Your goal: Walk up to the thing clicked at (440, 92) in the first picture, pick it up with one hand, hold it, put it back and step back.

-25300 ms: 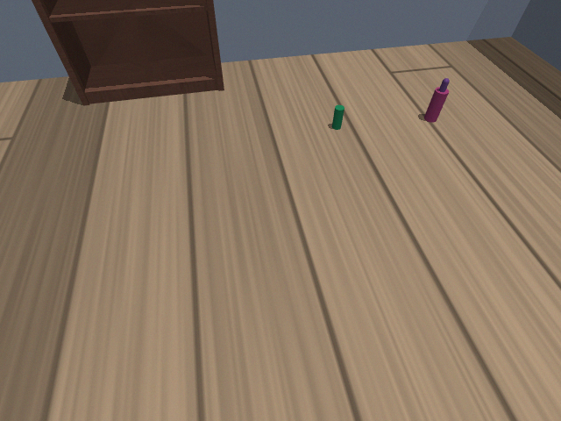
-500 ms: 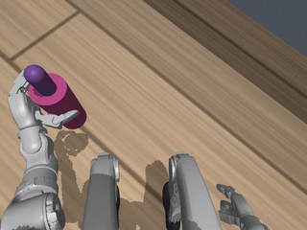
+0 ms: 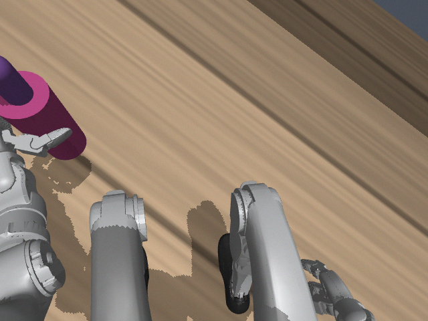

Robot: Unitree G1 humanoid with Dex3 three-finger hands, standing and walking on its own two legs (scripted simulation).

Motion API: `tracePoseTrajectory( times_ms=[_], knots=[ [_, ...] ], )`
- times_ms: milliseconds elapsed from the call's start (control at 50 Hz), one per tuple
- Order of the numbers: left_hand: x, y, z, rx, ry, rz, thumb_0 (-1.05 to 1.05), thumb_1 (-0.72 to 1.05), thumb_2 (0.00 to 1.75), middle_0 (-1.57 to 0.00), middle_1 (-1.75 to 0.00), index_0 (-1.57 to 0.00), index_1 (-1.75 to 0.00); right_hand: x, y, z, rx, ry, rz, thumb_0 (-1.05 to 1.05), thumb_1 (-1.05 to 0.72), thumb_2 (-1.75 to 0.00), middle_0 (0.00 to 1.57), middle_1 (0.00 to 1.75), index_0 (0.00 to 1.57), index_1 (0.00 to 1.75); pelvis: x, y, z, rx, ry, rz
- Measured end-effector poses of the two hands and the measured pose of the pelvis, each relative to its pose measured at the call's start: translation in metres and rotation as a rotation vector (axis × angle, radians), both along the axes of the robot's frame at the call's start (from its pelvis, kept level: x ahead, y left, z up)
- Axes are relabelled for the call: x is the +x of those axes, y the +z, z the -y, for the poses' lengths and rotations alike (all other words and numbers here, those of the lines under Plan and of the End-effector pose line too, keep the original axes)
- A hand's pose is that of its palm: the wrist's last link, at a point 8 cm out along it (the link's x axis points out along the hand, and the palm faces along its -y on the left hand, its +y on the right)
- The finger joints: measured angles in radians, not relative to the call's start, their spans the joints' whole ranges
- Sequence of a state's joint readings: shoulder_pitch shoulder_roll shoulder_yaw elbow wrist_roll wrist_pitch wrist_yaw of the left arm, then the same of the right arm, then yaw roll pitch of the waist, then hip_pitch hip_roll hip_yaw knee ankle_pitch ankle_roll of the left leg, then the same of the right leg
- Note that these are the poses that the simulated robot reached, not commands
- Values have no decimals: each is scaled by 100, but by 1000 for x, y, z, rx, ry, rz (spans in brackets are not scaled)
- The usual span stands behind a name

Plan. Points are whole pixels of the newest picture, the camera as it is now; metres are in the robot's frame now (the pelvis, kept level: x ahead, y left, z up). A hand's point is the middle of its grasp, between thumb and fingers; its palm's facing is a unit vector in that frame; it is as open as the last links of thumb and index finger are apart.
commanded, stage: crouch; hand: left
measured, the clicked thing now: (38, 113) +0.45 +0.27 -0.04
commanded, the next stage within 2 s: lower in 0.50 s
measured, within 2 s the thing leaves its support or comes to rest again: neither
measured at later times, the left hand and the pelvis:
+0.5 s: hand (38, 124) +0.46 +0.29 -0.10, palm faces +0.38 -0.93 -0.02, open 11.1 cm; pelvis +0.00 +0.00 -0.04, yaw -3 degrees
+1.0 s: hand (52, 133) +0.46 +0.30 -0.17, palm faces +0.40 -0.92 -0.02, open 11.1 cm; pelvis +0.00 +0.01 -0.07, yaw -5 degrees
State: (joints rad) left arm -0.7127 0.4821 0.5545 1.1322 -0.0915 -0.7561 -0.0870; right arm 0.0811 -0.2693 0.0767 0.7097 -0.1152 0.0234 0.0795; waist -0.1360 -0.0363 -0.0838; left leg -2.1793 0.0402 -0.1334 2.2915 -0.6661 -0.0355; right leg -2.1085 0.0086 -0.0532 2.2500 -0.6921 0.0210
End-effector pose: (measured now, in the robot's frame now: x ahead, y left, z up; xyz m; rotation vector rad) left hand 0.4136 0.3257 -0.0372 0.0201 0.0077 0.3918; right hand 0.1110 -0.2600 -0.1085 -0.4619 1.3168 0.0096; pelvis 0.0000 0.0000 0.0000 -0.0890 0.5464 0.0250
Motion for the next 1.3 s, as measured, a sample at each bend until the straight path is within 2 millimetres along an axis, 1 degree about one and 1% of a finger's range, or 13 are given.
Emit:
tracePoseTrajectory(
  times_ms=[80,160,360,500,700,800,980,1120,1300],
  knots=[
    [1,-17,-3,-11,3,-5,1,-61,87,-80,-114,-77,-114,-2,-8,2,-15,8,-14,1,-91,-90,20,30,20,30,1,-12,-1,-7,-6,9],
    [0,-30,-6,-7,-4,-8,1,-61,87,-80,-114,-77,-114,-1,-14,3,-30,19,-24,1,-91,-90,20,30,21,30,2,-20,-2,-14,-9,17],
    [2,-51,-8,-2,-6,-14,1,-61,87,-80,-114,-77,-114,5,-24,5,-50,55,-34,1,-91,-90,20,30,21,30,2,-34,-2,-28,-18,40],
    [5,-64,-10,-9,-2,-10,0,-61,88,-80,-115,-77,-114,4,-29,6,-67,72,-45,0,-91,-90,20,30,21,30,2,-43,-4,-40,-27,58],
    [6,-82,-12,-5,-3,-18,0,-61,88,-79,-115,-77,-115,-4,-33,5,-78,89,-83,0,-91,-90,20,30,21,30,2,-51,-6,-54,-32,73],
    [6,-100,-11,-17,7,-47,0,-61,88,-79,-115,-77,-115,-7,-35,5,-83,108,-96,0,-92,-90,20,30,21,30,1,-56,-6,-62,-40,89],
    [9,-128,-10,-19,22,-31,0,-61,88,-79,-115,-77,-115,-12,-36,7,-122,154,-133,0,-92,-90,20,30,21,30,0,-68,-8,-80,-55,127],
    [13,-140,-13,-8,13,-36,0,-61,88,-80,-115,-77,-114,-10,-32,6,-145,186,-151,0,-92,-90,20,30,21,30,1,-70,-10,-98,-59,139],
    [9,-151,-12,-21,18,-44,0,-61,88,-80,-115,-77,-114,-7,-28,7,-165,228,-145,0,-92,-90,20,30,21,30,-1,-73,-11,-110,-66,166]
  ],
)
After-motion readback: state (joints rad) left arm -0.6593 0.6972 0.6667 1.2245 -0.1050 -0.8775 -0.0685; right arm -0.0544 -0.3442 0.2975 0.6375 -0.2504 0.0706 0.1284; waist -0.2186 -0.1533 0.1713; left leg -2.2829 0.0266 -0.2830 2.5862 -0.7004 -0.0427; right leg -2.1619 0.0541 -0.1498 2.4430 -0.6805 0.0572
